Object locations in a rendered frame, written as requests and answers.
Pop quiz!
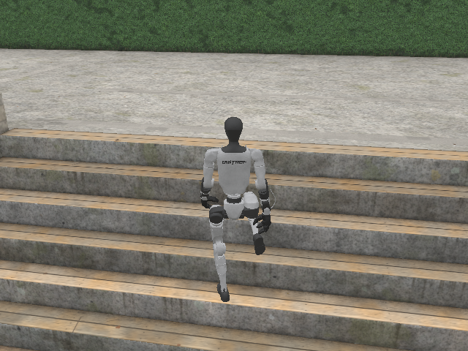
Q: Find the right robot shin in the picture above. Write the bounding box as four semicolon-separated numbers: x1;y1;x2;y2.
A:
248;218;258;235

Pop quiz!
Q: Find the robot left upper arm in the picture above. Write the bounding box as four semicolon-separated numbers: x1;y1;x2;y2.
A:
203;148;219;188

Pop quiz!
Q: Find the robot right forearm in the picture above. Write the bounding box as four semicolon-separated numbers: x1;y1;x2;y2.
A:
258;179;271;215

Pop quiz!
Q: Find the left robot hand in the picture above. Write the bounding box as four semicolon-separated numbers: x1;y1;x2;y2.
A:
201;196;219;209

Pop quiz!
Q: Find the robot right upper arm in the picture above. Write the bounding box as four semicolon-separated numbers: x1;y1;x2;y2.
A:
249;148;266;189

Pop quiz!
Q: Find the right robot hand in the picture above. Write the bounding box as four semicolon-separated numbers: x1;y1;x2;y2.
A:
253;213;271;234

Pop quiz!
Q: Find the robot left forearm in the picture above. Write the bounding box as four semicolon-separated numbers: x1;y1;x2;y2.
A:
200;177;211;200

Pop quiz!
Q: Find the humanoid robot head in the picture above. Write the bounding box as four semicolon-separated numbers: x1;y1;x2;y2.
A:
221;117;246;153

